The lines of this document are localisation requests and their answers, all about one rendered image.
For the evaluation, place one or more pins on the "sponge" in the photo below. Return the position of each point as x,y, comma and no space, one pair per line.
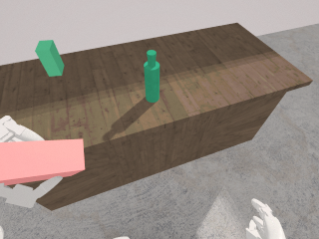
28,161

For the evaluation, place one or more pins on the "table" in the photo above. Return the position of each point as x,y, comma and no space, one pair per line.
217,87

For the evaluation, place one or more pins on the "robot right hand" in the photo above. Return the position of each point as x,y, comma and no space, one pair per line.
270,227

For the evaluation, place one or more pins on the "robot left hand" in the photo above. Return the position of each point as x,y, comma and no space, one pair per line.
22,195

